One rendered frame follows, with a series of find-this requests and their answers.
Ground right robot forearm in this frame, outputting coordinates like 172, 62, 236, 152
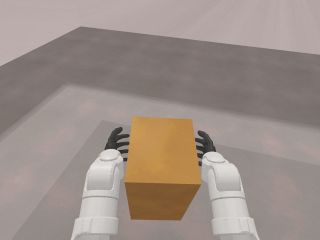
201, 151, 260, 240

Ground left robot forearm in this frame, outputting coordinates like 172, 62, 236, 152
71, 149, 124, 240

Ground robot left hand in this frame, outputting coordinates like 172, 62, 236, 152
104, 127, 130, 162

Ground robot right hand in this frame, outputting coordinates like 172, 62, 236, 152
195, 130, 216, 166

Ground carton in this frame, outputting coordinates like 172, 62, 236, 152
124, 116, 202, 221

